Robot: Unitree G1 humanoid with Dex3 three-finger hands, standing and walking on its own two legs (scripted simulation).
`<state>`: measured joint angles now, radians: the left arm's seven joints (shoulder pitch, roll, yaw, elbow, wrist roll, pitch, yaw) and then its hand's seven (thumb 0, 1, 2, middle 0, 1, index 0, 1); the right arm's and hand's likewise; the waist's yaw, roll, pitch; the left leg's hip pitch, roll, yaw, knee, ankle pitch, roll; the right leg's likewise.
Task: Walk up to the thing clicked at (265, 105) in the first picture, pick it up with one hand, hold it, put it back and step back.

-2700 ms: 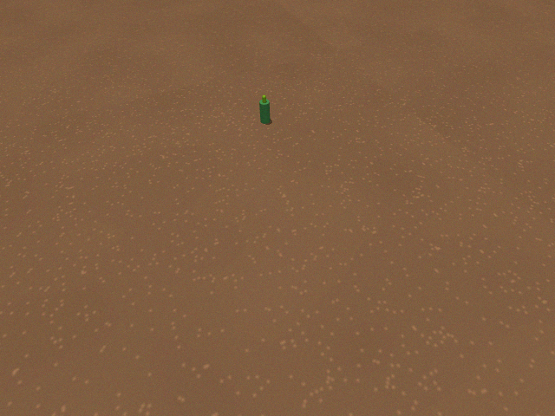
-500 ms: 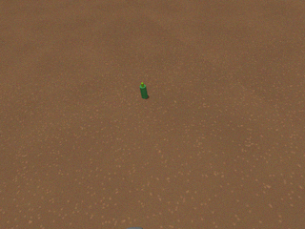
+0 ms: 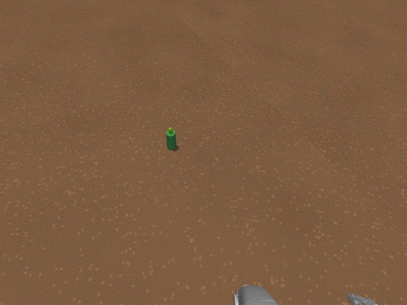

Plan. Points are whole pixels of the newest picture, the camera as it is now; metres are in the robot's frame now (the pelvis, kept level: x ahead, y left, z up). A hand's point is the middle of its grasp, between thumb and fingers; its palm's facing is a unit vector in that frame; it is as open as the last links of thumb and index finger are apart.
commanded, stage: walk up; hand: left
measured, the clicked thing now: (171, 137) +1.12 +0.17 -0.68
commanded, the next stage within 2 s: none
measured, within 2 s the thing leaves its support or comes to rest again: neither
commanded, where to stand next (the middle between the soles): +0.78 -0.02 m, yaw +0 degrees
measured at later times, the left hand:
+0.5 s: hand (127, 227) +0.30 +0.19 -0.12, palm faces -0.02 -0.92 -0.39, open 7.4 cm
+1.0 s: hand (117, 180) +0.46 +0.26 -0.15, palm faces -0.03 -0.94 -0.33, open 7.4 cm
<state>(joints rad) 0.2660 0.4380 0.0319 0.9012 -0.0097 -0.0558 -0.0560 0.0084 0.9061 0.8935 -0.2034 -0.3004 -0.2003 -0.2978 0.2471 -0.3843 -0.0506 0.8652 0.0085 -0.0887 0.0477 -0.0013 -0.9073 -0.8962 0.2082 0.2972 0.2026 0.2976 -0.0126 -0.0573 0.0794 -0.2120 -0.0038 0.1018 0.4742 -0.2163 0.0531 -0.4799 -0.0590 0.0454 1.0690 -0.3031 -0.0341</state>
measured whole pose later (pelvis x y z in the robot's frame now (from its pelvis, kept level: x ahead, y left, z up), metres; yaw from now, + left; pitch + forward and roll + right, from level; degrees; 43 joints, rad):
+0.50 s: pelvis +0.22 -0.07 +0.00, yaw -1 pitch -3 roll +1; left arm 0.26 0.36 0.03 0.87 -0.01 -0.09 -0.05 0.00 0.90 0.89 -0.21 -0.30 -0.20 -0.30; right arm 0.28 -0.44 -0.05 0.89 0.00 -0.05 0.05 0.00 -0.91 -0.90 0.21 0.30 0.20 0.30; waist 0.01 0.06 0.08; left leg -0.47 0.04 -0.05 1.04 -0.29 0.02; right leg -0.21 -0.03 -0.08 0.46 -0.20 -0.04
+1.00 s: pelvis +0.41 -0.02 +0.00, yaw +1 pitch -3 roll +0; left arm 0.30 0.44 0.04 0.89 0.00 -0.04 -0.06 0.01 0.91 0.89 -0.20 -0.30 -0.20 -0.30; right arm 0.28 -0.38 -0.04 0.85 0.00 -0.08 0.05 0.00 -0.91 -0.90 0.21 0.30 0.20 0.30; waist 0.00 -0.06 0.09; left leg -0.19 0.02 0.08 0.47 -0.22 0.04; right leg -0.49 -0.07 0.03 0.98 -0.30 -0.02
